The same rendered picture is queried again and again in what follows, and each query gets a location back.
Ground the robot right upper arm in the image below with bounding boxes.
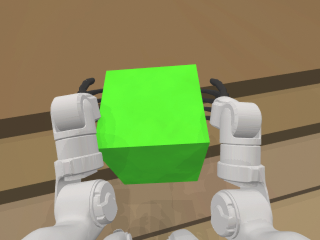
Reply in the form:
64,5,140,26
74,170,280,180
210,189,310,240

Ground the carton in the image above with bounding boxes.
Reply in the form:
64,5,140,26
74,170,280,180
95,64,210,185

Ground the left robot hand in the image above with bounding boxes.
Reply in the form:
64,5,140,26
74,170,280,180
77,77,103,121

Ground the right robot forearm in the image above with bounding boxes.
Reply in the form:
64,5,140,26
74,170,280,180
209,96,273,221

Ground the left robot forearm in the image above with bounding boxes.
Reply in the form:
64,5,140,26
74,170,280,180
50,93,104,219

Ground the right robot hand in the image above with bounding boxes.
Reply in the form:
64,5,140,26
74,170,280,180
200,78,229,121

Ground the right robot thigh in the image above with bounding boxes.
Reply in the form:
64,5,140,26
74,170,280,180
167,229,198,240

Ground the robot left upper arm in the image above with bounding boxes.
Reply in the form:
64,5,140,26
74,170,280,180
22,179,118,240

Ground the robot left shin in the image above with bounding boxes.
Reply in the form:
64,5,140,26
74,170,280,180
113,229,124,233

